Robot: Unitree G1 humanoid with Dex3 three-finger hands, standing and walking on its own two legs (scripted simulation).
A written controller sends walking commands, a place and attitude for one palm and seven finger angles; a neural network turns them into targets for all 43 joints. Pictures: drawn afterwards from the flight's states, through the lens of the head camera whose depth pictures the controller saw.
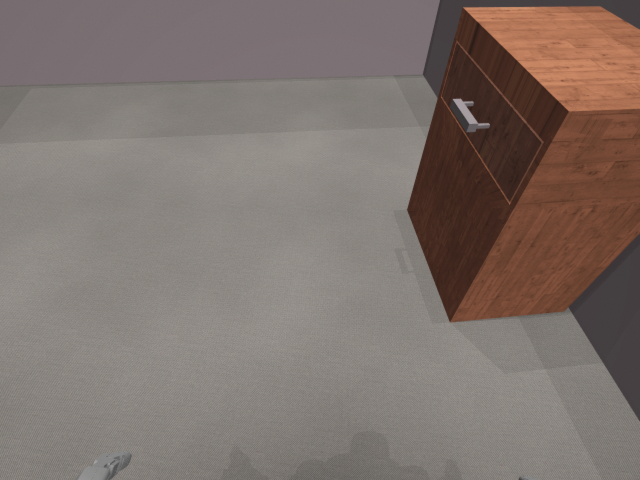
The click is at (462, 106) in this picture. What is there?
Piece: drawer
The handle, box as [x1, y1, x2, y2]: [450, 99, 489, 131]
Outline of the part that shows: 452,99 450,107 466,131 475,131 476,128 483,128 489,126 488,123 478,123 465,106 472,105 472,101 463,102 461,99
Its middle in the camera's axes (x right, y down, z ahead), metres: +0.42 -0.35 +1.10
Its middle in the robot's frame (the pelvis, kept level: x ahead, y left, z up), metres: +1.07 -0.38 -0.10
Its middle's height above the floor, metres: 0.67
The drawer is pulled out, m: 0.00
